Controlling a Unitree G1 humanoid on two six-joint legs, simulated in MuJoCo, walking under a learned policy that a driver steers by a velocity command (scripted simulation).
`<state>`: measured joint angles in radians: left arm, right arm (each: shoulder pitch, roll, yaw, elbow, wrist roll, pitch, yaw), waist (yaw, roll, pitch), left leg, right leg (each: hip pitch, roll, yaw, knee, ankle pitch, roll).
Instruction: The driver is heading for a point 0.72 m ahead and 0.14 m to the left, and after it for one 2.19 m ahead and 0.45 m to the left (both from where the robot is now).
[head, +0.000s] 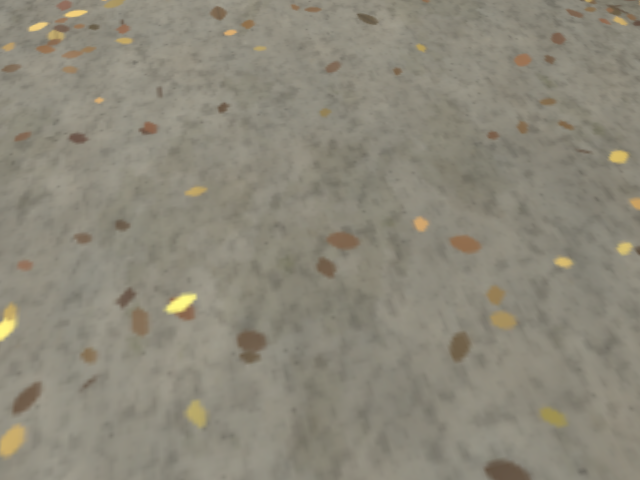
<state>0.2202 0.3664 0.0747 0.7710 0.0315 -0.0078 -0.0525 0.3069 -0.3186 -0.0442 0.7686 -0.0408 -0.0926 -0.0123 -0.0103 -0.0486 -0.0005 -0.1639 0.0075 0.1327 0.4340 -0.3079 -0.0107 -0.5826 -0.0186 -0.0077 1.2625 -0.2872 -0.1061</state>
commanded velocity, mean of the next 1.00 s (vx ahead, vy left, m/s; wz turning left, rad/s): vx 0.77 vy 0.00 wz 0.40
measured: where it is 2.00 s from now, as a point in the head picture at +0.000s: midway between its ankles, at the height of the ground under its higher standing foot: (329, 280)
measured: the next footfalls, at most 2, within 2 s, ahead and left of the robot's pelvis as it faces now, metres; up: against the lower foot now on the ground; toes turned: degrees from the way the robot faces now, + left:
right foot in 0.24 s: +0.42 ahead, -0.11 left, +0.00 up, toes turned -8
left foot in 0.66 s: +0.87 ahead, +0.02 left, +0.00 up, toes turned +13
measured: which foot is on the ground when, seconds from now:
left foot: down 0.00-0.24, up 0.26-0.64, down 0.66-1.00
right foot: up 0.00-0.22, down 0.24-0.66, up 0.68-1.00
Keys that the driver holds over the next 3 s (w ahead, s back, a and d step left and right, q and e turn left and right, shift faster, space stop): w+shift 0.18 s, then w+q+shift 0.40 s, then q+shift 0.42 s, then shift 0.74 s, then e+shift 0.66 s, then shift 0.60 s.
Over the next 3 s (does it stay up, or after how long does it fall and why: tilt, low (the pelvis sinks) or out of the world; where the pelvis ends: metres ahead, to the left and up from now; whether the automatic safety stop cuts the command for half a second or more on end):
stays up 1.09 0.05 0.01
